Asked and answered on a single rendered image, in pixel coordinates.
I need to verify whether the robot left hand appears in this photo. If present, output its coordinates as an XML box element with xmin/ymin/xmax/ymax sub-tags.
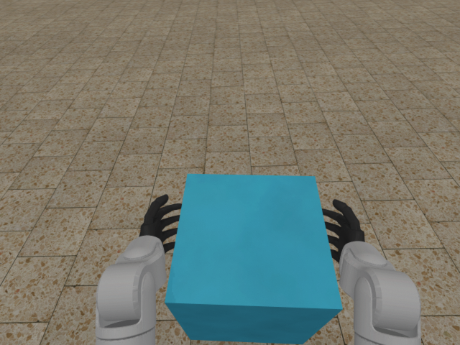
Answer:
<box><xmin>139</xmin><ymin>194</ymin><xmax>182</xmax><ymax>253</ymax></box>

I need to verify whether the robot right hand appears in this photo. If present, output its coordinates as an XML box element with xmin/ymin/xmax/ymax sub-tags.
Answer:
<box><xmin>322</xmin><ymin>199</ymin><xmax>365</xmax><ymax>263</ymax></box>

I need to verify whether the carton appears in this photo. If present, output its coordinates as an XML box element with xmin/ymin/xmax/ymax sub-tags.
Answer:
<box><xmin>165</xmin><ymin>174</ymin><xmax>343</xmax><ymax>344</ymax></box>

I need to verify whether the robot left forearm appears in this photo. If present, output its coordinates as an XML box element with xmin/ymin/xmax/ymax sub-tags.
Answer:
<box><xmin>95</xmin><ymin>236</ymin><xmax>167</xmax><ymax>345</ymax></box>

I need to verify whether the robot right forearm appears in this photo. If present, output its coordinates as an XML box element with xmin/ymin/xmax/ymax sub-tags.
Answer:
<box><xmin>339</xmin><ymin>241</ymin><xmax>421</xmax><ymax>345</ymax></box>

